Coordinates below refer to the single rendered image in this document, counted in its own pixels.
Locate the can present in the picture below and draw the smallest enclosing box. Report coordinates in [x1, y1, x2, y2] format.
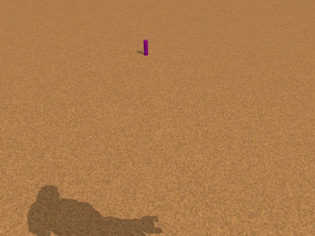
[144, 40, 148, 56]

